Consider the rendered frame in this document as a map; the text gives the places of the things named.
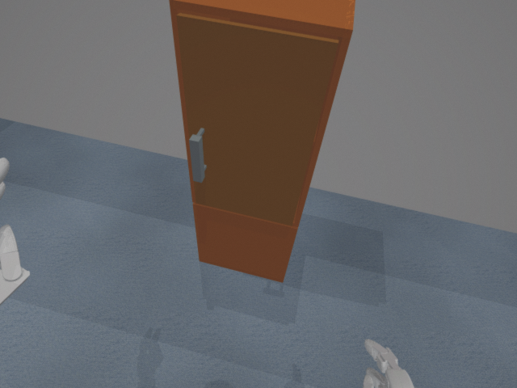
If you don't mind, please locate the right robot hand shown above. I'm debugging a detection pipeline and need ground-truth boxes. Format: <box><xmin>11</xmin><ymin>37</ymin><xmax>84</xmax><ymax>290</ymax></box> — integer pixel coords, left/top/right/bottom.
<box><xmin>363</xmin><ymin>339</ymin><xmax>414</xmax><ymax>388</ymax></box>

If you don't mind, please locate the cupboard door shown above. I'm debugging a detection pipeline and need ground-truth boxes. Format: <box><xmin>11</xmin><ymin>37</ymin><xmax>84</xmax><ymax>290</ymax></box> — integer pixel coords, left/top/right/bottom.
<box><xmin>176</xmin><ymin>13</ymin><xmax>339</xmax><ymax>226</ymax></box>

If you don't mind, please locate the left robot hand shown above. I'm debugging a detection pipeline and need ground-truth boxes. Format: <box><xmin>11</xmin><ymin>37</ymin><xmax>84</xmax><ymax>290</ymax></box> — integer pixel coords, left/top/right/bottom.
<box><xmin>0</xmin><ymin>158</ymin><xmax>30</xmax><ymax>305</ymax></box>

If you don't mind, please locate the handle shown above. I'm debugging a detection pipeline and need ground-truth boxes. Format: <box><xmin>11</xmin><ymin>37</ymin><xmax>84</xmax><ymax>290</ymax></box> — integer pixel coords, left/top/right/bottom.
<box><xmin>189</xmin><ymin>128</ymin><xmax>207</xmax><ymax>183</ymax></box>

